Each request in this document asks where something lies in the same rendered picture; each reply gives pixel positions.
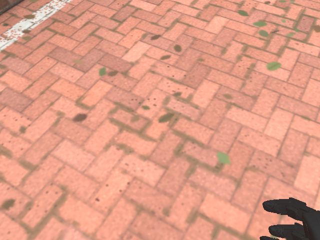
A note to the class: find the right robot hand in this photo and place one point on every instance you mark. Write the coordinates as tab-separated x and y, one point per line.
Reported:
296	209

